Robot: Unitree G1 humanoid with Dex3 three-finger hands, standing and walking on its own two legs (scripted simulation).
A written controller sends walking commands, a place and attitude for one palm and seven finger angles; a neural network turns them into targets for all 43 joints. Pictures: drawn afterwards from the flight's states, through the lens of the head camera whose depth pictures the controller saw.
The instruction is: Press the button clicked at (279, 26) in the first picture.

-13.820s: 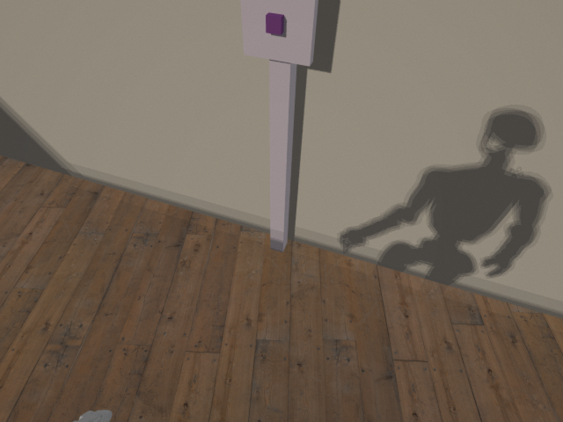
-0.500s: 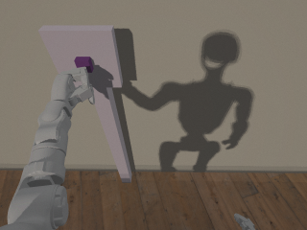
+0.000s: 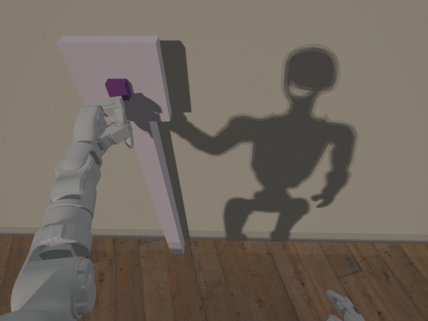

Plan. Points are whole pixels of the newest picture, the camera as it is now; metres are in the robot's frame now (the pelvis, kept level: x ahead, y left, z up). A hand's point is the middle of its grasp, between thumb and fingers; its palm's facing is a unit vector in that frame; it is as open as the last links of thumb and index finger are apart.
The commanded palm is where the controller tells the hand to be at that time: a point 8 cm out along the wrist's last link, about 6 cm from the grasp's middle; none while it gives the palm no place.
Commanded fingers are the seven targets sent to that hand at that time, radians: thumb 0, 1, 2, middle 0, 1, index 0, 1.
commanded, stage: aim a knuckle at the button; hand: left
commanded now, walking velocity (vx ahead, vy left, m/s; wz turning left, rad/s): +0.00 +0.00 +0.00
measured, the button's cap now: (119, 88) +0.51 +0.21 +0.18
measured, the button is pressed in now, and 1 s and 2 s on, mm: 0 6 0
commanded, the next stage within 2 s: press the button with the knuckle in 0.12 s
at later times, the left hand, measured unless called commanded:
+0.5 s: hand (132, 121) +0.44 +0.18 +0.15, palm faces +0.02 -1.00 -0.01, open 3.1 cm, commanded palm +0.42 +0.23 +0.15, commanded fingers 0.00 0.90 0.90 -1.30 -1.50 -1.30 -1.50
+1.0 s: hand (133, 115) +0.47 +0.18 +0.15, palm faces +0.02 -1.00 -0.03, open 3.4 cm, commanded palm +0.46 +0.22 +0.15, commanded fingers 0.00 0.90 0.90 -1.30 -1.50 -1.30 -1.50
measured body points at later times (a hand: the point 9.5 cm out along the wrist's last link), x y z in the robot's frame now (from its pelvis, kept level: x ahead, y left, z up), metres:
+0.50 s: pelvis +0.00 +0.00 +0.00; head +0.03 -0.01 +0.45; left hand +0.44 +0.23 +0.16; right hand +0.10 -0.26 -0.11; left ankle -0.04 +0.10 -0.74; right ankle +0.04 -0.11 -0.74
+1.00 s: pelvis -0.01 +0.00 -0.01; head +0.04 +0.00 +0.44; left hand +0.46 +0.24 +0.15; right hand +0.04 -0.26 -0.13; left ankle -0.04 +0.10 -0.74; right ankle +0.04 -0.11 -0.74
